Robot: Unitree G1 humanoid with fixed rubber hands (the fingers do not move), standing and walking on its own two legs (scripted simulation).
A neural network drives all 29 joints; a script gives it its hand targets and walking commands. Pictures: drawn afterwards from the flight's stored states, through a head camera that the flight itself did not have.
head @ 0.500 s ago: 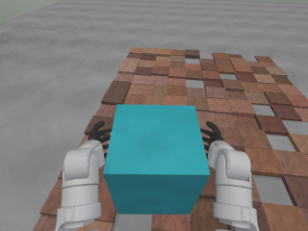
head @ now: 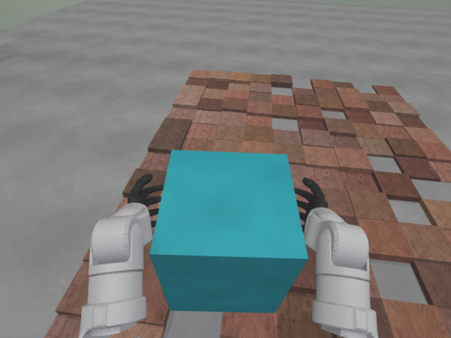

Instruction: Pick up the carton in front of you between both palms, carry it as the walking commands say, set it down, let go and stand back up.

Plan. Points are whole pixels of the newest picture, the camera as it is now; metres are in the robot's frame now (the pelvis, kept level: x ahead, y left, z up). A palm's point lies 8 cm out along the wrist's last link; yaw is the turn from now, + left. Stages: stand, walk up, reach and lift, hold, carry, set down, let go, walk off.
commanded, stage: carry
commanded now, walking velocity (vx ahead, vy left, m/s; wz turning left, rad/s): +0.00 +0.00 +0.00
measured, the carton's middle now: (225, 235) +0.32 +0.00 +0.05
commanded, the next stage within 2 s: none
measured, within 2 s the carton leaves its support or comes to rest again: neither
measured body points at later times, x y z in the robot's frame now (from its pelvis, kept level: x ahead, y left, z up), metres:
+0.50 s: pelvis +0.00 -0.01 +0.00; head -0.03 -0.02 +0.45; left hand +0.32 +0.14 +0.11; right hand +0.33 -0.16 +0.11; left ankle +0.07 +0.11 -0.72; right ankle +0.04 -0.10 -0.74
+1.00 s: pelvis +0.00 -0.01 +0.00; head -0.03 -0.02 +0.45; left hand +0.33 +0.14 +0.11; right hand +0.33 -0.16 +0.11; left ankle +0.07 +0.11 -0.72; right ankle +0.04 -0.10 -0.74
